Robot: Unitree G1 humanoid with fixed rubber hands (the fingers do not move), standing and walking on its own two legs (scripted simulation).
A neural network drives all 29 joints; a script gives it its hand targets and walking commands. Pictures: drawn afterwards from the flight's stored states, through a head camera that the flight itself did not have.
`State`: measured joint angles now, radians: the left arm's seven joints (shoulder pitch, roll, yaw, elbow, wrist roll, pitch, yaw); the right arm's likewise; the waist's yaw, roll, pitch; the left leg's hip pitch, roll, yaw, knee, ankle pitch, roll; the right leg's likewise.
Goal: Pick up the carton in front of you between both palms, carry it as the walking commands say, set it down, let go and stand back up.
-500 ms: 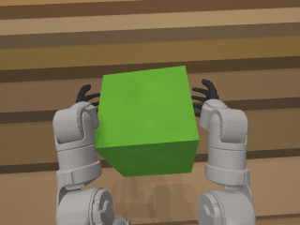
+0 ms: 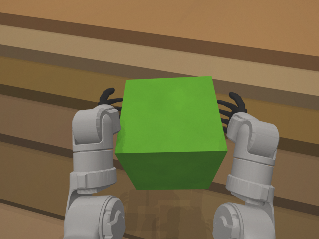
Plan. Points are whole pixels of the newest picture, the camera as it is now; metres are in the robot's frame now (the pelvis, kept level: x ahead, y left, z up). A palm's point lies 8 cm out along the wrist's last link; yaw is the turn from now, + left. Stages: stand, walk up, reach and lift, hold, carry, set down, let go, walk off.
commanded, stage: carry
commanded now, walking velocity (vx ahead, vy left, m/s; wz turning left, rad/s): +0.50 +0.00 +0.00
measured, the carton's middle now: (170, 138) +0.38 +0.02 +0.06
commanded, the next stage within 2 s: none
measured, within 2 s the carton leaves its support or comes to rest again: neither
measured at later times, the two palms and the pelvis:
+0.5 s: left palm (128, 6) +0.73 +0.19 +0.27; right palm (223, 17) +0.68 -0.10 +0.27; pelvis +0.34 +0.09 +0.12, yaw -1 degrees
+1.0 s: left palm out of the picture +0.98 +0.17 +0.39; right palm out of the picture +1.00 -0.12 +0.37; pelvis +0.64 +0.01 +0.23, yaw -1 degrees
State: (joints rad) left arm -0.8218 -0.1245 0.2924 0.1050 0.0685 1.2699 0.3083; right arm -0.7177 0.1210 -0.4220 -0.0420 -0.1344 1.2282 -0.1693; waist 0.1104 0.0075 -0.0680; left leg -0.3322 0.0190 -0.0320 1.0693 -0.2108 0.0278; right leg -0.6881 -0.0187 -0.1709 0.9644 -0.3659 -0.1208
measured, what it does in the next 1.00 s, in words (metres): climbs: left foot 0.12 m higher, then right foot 0.10 m higher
